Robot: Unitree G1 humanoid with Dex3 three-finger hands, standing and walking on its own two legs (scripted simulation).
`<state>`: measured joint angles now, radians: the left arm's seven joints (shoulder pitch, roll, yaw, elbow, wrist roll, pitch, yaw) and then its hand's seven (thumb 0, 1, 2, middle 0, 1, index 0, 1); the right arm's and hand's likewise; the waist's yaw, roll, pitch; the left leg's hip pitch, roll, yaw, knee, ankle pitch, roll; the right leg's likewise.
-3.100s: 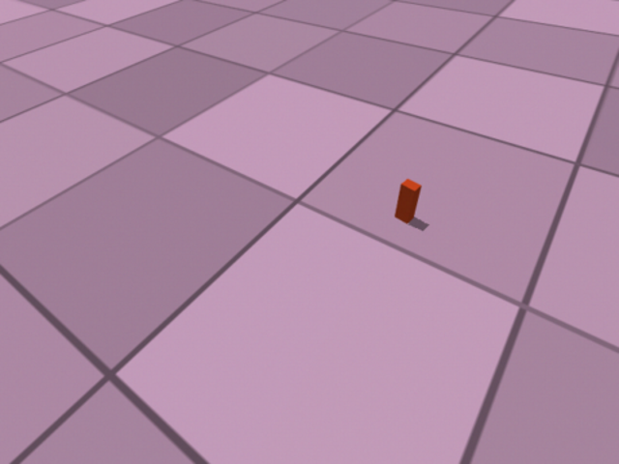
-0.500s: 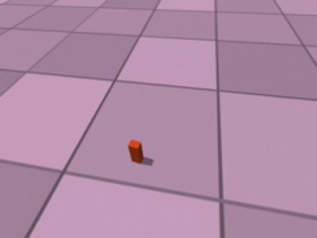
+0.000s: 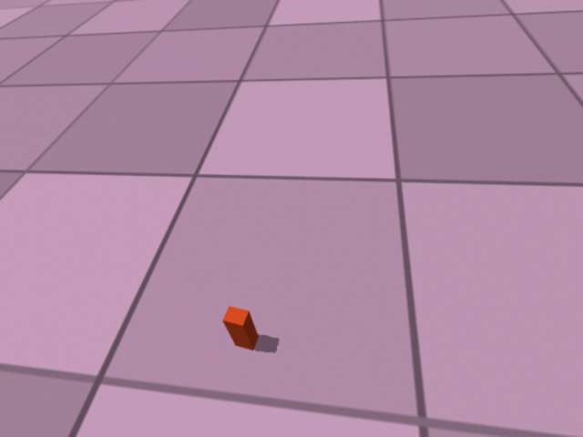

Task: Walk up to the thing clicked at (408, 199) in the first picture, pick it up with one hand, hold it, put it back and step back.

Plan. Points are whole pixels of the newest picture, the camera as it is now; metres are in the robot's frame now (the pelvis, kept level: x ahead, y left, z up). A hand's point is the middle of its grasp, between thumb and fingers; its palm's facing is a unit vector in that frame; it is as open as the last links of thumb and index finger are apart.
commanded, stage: walk up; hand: left
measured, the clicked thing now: (241, 329) +0.60 +0.24 -0.65
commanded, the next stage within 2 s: stand in 1.84 s
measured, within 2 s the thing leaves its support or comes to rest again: neither
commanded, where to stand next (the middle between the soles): +0.26 +0.04 m, yaw +0 degrees
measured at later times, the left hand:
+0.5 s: hand out of the picture +0.18 +0.32 -0.15, palm faces -0.03 -0.93 -0.37, open 7.4 cm
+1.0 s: hand (151, 362) +0.30 +0.28 -0.13, palm faces -0.03 -0.94 -0.35, open 7.4 cm
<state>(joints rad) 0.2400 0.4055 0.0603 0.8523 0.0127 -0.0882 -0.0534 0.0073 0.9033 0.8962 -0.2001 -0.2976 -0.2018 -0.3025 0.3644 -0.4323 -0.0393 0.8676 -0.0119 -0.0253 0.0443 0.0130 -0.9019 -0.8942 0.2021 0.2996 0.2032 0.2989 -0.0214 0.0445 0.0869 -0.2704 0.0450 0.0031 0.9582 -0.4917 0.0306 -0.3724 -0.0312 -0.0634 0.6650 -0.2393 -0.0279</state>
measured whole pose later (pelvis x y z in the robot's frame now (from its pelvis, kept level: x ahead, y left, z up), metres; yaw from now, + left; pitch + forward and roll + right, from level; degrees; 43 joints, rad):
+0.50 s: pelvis +0.14 +0.04 +0.01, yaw +1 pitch -2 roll +0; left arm 0.30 0.44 0.03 0.89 0.00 -0.03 -0.01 0.01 0.90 0.90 -0.20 -0.30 -0.20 -0.30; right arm 0.24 -0.39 -0.04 0.84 -0.01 -0.06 0.04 0.01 -0.90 -0.89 0.20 0.30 0.20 0.30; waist 0.01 -0.04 0.11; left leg -0.34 0.04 0.07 0.62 -0.24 0.02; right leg -0.41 -0.04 -0.01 1.02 -0.49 -0.04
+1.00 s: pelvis +0.18 +0.03 +0.02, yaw +0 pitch -2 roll +0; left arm 0.06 0.36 0.00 1.05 0.00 -0.02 -0.01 0.01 0.90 0.90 -0.20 -0.30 -0.20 -0.30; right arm 0.12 -0.36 0.02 1.09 0.00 -0.01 0.02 0.01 -0.90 -0.89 0.20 0.30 0.20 0.30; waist -0.01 0.01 0.09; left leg -0.23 0.03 0.04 0.53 -0.25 -0.02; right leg -0.27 -0.05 -0.03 0.54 -0.23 0.01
